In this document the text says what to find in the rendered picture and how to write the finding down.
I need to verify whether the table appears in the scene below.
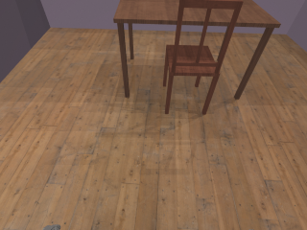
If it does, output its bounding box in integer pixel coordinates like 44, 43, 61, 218
113, 0, 281, 100

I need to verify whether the chair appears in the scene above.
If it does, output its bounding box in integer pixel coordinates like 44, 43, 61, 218
163, 0, 244, 115

